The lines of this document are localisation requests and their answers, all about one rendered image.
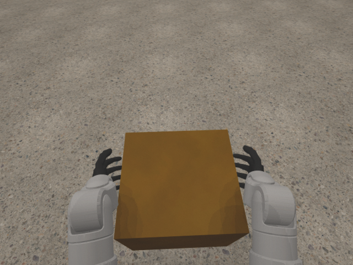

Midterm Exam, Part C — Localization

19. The carton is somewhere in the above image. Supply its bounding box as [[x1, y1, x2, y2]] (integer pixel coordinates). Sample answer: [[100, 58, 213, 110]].
[[114, 130, 249, 251]]

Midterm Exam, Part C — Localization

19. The robot left forearm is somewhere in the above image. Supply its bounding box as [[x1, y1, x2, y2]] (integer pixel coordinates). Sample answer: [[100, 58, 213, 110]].
[[67, 174, 119, 265]]

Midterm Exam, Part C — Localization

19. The robot right forearm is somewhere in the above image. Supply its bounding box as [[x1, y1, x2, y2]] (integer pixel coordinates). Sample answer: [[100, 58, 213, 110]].
[[243, 171, 303, 265]]

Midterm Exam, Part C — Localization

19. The robot left hand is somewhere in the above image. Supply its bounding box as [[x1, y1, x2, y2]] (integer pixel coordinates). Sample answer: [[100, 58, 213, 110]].
[[92, 149, 122, 190]]

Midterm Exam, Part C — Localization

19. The robot right hand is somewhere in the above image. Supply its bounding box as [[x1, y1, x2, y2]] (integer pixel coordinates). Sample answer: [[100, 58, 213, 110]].
[[233, 145, 264, 189]]

